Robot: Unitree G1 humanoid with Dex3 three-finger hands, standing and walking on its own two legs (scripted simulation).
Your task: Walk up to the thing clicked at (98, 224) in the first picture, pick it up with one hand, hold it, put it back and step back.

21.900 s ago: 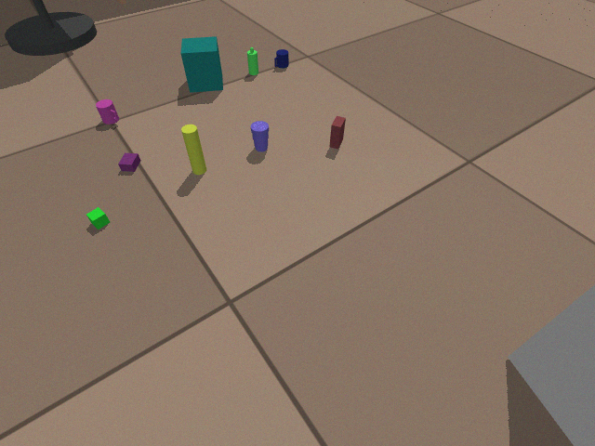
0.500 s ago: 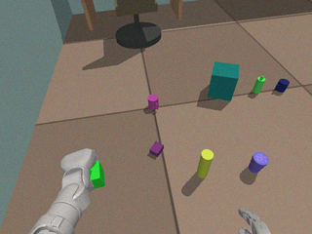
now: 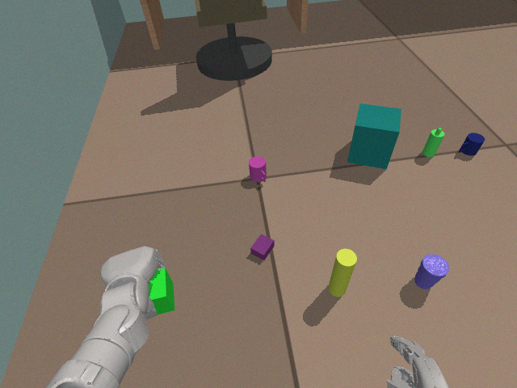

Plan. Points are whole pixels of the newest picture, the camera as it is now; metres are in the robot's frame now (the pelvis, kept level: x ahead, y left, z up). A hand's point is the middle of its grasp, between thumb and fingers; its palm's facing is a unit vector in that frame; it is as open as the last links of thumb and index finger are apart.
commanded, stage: hold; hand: left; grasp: from above
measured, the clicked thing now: (154, 293) +0.31 +0.21 -0.08
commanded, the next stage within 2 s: crouch in 0.34 s
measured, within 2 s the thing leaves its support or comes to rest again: neither
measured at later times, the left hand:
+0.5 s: hand (143, 287) +0.31 +0.22 -0.04, palm faces -0.43 -0.17 -0.89, open 8.4 cm
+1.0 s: hand (167, 307) +0.33 +0.22 -0.20, palm faces -0.43 -0.06 -0.90, open 8.3 cm
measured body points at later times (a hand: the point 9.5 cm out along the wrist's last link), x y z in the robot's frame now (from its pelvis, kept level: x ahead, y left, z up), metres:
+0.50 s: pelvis +0.01 +0.00 +0.00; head +0.01 -0.02 +0.45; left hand +0.32 +0.22 +0.01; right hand +0.14 -0.25 -0.12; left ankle +0.01 +0.12 -0.74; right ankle +0.01 -0.13 -0.74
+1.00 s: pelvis -0.03 +0.00 -0.08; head +0.08 +0.02 +0.35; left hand +0.35 +0.22 -0.15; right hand +0.04 -0.29 -0.20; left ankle +0.01 +0.12 -0.74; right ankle +0.01 -0.13 -0.74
